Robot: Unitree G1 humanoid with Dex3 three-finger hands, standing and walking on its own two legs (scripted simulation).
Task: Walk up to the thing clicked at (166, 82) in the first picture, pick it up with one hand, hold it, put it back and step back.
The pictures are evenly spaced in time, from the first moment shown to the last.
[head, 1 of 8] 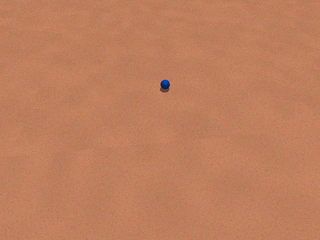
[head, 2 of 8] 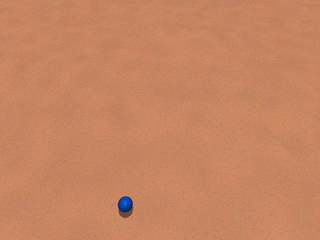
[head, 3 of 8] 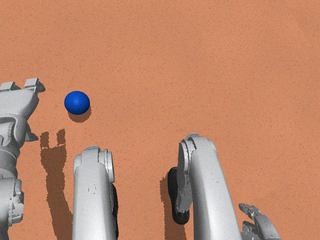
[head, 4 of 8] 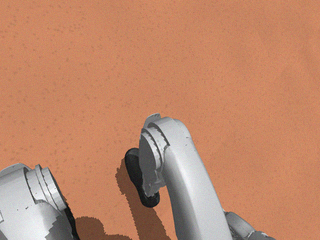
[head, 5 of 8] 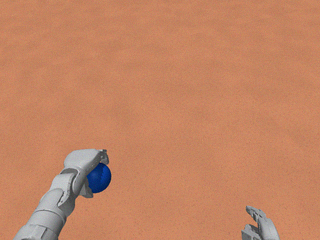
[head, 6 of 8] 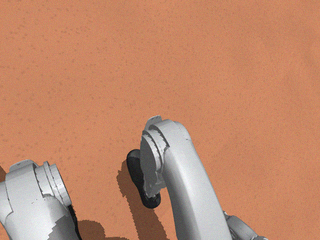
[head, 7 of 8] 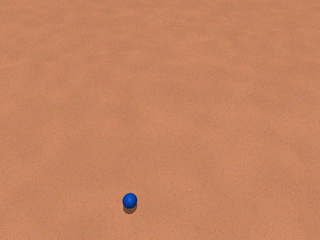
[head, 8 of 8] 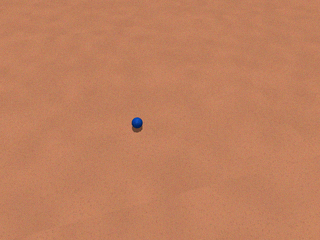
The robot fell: no
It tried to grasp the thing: yes
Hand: left
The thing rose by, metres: 0.67
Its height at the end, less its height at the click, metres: +0.00
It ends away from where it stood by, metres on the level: 0.00
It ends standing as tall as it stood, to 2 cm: yes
